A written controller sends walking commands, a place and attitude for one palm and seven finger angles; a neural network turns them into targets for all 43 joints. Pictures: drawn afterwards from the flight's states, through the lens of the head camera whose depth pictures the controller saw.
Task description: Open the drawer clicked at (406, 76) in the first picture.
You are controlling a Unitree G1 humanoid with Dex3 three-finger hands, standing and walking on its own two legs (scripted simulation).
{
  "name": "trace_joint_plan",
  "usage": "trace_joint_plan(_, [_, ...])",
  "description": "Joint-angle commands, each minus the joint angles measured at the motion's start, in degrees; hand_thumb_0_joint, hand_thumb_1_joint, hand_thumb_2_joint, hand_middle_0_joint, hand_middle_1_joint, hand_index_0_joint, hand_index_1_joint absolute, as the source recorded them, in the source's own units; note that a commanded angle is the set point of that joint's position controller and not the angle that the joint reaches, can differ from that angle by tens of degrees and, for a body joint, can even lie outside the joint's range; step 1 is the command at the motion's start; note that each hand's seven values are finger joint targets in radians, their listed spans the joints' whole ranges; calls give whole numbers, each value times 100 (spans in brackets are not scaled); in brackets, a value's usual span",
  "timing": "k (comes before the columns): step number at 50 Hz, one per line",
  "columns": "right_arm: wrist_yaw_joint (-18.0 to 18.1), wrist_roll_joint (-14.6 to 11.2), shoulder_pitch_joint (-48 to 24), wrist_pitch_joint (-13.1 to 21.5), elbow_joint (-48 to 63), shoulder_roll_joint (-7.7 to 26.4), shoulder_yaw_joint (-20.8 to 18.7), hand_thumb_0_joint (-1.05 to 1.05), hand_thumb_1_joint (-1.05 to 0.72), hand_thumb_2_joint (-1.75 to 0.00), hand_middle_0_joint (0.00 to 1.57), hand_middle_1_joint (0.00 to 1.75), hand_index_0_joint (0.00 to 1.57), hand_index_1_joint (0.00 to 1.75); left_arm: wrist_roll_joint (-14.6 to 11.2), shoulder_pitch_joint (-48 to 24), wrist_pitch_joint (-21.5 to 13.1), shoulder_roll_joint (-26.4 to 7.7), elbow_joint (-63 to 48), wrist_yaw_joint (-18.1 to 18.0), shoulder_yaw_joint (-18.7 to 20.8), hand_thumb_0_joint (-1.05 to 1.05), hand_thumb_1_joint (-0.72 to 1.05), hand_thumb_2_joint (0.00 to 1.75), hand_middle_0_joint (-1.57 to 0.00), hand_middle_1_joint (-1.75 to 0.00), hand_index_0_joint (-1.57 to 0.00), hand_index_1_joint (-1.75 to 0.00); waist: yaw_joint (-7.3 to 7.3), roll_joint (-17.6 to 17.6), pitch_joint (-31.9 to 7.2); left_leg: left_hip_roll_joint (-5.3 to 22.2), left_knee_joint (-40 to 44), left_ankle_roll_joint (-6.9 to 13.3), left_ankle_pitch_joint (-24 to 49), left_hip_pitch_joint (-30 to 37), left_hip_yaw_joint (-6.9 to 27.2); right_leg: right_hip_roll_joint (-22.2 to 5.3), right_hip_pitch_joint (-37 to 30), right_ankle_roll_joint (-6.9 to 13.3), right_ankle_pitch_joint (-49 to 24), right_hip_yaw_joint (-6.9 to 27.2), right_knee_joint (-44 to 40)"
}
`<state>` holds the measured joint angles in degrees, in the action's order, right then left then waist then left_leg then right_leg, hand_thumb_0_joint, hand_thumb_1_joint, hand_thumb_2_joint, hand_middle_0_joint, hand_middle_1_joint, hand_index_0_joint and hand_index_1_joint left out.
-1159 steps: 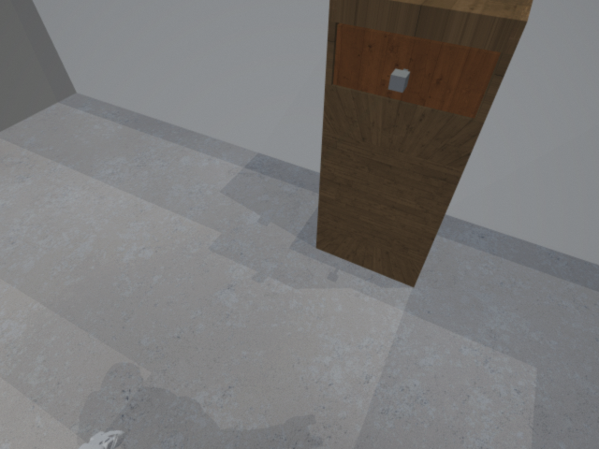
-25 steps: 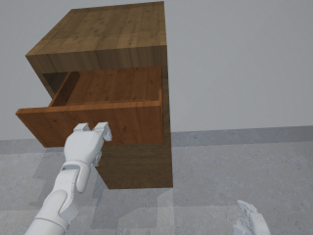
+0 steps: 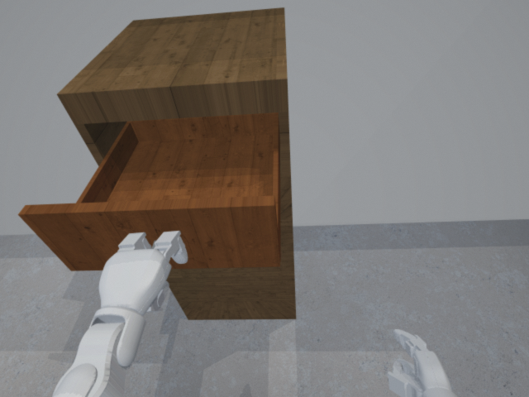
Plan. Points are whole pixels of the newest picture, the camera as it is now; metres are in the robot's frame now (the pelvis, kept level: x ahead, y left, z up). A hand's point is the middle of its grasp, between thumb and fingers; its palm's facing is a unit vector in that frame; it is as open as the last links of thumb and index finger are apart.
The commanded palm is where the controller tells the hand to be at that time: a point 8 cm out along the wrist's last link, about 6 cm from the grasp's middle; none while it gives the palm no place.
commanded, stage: pull the drawer open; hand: left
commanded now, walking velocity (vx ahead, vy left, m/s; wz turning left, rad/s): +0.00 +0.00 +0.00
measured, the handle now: (152, 262) +0.29 +0.21 +0.07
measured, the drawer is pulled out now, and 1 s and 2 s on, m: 0.25 0.29 0.29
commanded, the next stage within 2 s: open the thumb to release the handle in 0.70 s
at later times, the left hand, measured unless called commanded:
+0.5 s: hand (144, 324) +0.20 +0.19 +0.06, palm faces +0.03 -0.12 -0.99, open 7.4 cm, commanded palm +0.16 +0.22 +0.11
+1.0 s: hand (142, 319) +0.21 +0.20 +0.06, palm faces +0.08 -0.14 -0.99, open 7.6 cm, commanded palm +0.18 +0.20 +0.11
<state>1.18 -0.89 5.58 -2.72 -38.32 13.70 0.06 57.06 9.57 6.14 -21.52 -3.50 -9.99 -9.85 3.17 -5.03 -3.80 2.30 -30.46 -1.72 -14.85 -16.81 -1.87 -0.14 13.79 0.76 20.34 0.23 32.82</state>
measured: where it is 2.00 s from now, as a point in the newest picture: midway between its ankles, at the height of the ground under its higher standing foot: outside the picture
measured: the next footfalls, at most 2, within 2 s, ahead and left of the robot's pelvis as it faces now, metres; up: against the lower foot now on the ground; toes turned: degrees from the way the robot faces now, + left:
none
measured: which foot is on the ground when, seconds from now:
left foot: down 0.00-1.00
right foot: down 0.00-1.00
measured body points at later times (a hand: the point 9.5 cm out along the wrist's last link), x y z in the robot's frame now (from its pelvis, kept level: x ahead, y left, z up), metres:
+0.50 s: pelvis +0.00 +0.00 +0.00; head -0.01 -0.05 +0.45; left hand +0.19 +0.20 +0.11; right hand +0.21 -0.22 -0.10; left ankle +0.01 +0.14 -0.73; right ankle -0.03 -0.11 -0.73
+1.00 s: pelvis +0.00 +0.00 +0.00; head +0.00 -0.05 +0.44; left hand +0.20 +0.21 +0.11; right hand +0.22 -0.21 -0.11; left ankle +0.01 +0.14 -0.73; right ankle -0.03 -0.11 -0.73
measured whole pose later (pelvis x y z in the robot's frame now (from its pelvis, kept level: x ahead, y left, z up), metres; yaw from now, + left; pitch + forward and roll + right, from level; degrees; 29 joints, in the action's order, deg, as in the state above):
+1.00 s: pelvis +0.00 +0.00 +0.00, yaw +1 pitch +2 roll +1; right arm -0.6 0.4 5.0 -3.1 -37.8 13.8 -0.5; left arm 57.1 21.7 7.2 -19.8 -14.1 -14.2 -9.3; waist 4.6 -5.9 -3.5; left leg 2.3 -33.4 -1.8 -16.3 -18.7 -1.1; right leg -0.1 15.0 0.8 21.5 -0.3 34.9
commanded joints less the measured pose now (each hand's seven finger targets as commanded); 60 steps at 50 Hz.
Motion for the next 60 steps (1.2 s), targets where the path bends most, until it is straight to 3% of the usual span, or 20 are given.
trace_joint_plan(1, [63, 7, -1009, 314, 952, 449, -161, 0, -90, -90, 20, 30, 20, 30, -147, -609, 154, -1140, -1033, -280, 1267, 0, 90, 90, -40, -135, -40, -135, 294, 605, -889, -441, 152, 281, 1391, 612, -183, 204, -170, -7, -2123, -26, -580])
trace_joint_plan(4, [37, 16, -1019, 345, 992, 418, -159, 0, -90, -90, 20, 30, 20, 30, -182, -390, 138, -917, -1228, -278, 1084, 0, 90, 90, -40, -135, -40, -135, 293, 621, -899, -436, 132, 291, 1453, 634, -201, 182, -162, -27, -2269, -65, -540])
trace_joint_plan(6, [31, 9, -1034, 337, 983, 447, -166, 0, -90, -90, 20, 30, 20, 30, -209, -110, 146, -1151, -1218, -286, 1356, 0, 90, 90, -40, -135, -40, -135, 335, 602, -890, -435, 145, 271, 1463, 615, -202, 198, -242, -13, -2300, -16, -570])
trace_joint_plan(8, [-1, 18, -1041, 357, 1037, 400, -159, 0, -90, -90, 20, 30, 20, 30, -242, 112, 123, -918, -1435, -290, 1185, 0, 90, 90, -40, -135, -40, -135, 335, 590, -848, -429, 143, 281, 1472, 613, -210, 181, -222, -21, -2379, -42, -537])
trace_joint_plan(11, [-20, 24, -1064, 351, 1053, 434, -162, 0, -90, -90, 20, 30, 20, 30, -270, 411, 94, -1095, -1580, -318, 1389, 0, 90, 90, -40, -135, -40, -135, 362, 625, -766, -426, 149, 258, 1376, 567, -202, 191, -233, -14, -2266, 12, -573])
trace_joint_plan(19, [-85, 52, -1097, 352, 1127, 387, -141, 0, -90, -90, 20, 30, 20, 30, -184, 936, 100, -959, -1891, -451, 1340, 0, 90, 90, -40, -135, -40, -135, 326, 595, -472, -417, 84, 263, 1269, 528, -184, 208, 34, -11, -2024, -39, -576])
trace_joint_plan(26, [-109, 65, -1103, 328, 1132, 377, -145, 0, -90, -90, 20, 30, 20, 30, -217, 1540, 13, -1143, -2214, -548, 1607, 0, 90, 90, -40, -135, -40, -135, 415, 610, -682, -435, -20, 235, 1399, 571, -159, 186, -128, 16, -2457, 97, -503])
trace_joint_plan(27, [-123, 80, -1108, 337, 1188, 342, -112, 0, -90, -90, 20, 30, 20, 30, -199, 1723, 15, -951, -2251, -542, 1420, 0, 90, 90, -40, -135, -40, -135, 419, 600, -634, -428, -40, 256, 1359, 538, -167, 157, -79, -10, -2415, 36, -468])
trace_joint_plan(31, [-150, 63, -1155, 308, 1194, 349, -118, 0, -90, -90, 20, 30, 20, 30, -264, 2051, -5, -1109, -2342, -550, 1619, 0, 90, 90, -40, -135, -40, -135, 475, 513, -561, -415, -24, 230, 1319, 544, -166, 190, -86, 18, -2274, 94, -527])
trace_joint_plan(34, [-193, 68, -1151, 280, 1239, 339, -90, 0, -90, -90, 20, 30, 20, 30, -263, 2337, -24, -1000, -2487, -521, 1490, 0, 90, 90, -40, -135, -40, -135, 454, 497, -481, -426, -67, 234, 1433, 482, -177, 194, -80, 8, -2530, 85, -446])
trace_joint_plan(39, [-264, 84, -1103, 267, 1304, 349, -101, 0, -90, -90, 20, 30, 20, 30, -237, 2600, -35, -981, -2720, -594, 1488, 0, 90, 90, -40, -135, -40, -135, 456, 443, -678, -394, -155, 234, 1749, 519, -162, 197, -159, 24, -2965, 74, -313])
trace_joint_plan(40, [-214, 120, -1142, 209, 1079, 415, -69, 0, -90, -90, 20, 30, 20, 30, -78, 396, 44, -706, -2509, -641, 894, 0, 90, 90, -40, -135, -40, -135, -68, 475, -401, -416, -168, 237, 1470, 458, -88, 173, 315, -29, -2622, 21, -384])
trace_joint_plan(42, [-173, 151, -998, 361, 1108, 350, -162, 0, -90, -90, 20, 30, 20, 30, -11, 369, 3, -755, -2358, -768, 1104, 0, 76, 84, -39, -134, -39, -134, 87, 277, -474, -334, -215, 244, 1353, 673, -50, 235, 516, 16, -1971, -48, -457])
trace_joint_plan(44, [-151, 141, -969, 338, 1101, 356, -187, 0, -90, -90, 20, 30, 20, 30, 12, 1075, 89, -722, -2068, -756, 1110, 0, 62, 78, -38, -132, -38, -132, 246, 428, -745, -377, -202, 246, 1531, 671, -84, 232, 279, 24, -2327, -73, -381])
trace_joint_plan(48, [-129, 109, -1054, 275, 1047, 351, -191, 0, -90, -90, 20, 30, 20, 30, 19, 478, 207, -647, -2130, -666, 848, 0, 34, 66, -36, -129, -36, -129, 194, 710, -900, -391, -143, 253, 1495, 686, -69, 201, 170, 4, -2311, -67, -382])
trace_joint_plan(49, [-113, 122, -1080, 274, 1080, 357, -179, 0, -90, -90, 20, 30, 20, 30, 46, 621, 232, -619, -2064, -638, 802, 0, 27, 63, -35, -128, -35, -128, 255, 766, -938, -410, -149, 268, 1502, 674, -88, 194, 133, -11, -2332, -85, -369])
trace_joint_plan(51, [-112, 106, -1160, 251, 1093, 376, -148, 0, -90, -90, 20, 30, 20, 30, 76, 430, 303, -690, -2179, -562, 774, 0, 13, 57, -35, -127, -35, -127, 236, 659, -979, -397, -131, 257, 1542, 735, -72, 200, 98, 11, -2318, -69, -377])
trace_joint_plan(53, [-127, 104, -1164, 234, 1077, 347, -137, 0, -90, -90, 20, 30, 20, 30, 66, 220, 318, -402, -2208, -419, 354, 0, -1, 51, -33, -125, -33, -125, 140, 606, -765, -408, -89, 293, 1428, 722, -62, 188, 246, -5, -2096, -130, -422])
trace_joint_plan(56, [-84, 103, -1230, 219, 1106, 371, -87, 0, -90, -90, 20, 30, 20, 30, 56, 102, 322, -612, -2131, -272, 472, 0, -22, 42, -32, -123, -32, -123, 149, 555, -612, -390, -75, 303, 1220, 710, -44, 205, 333, 1, -1758, -127, -505])
trace_joint_plan(60, [-102, 150, -1185, 225, 1119, 300, -50, 0, -90, -90, 20, 30, 20, 30, 153, 138, 156, -545, -2184, -234, 397, 0, -50, 30, -30, -120, -30, -120, 233, 482, -612, -415, -51, 301, 1196, 703, -36, 198, 331, 14, -1663, -131, -504])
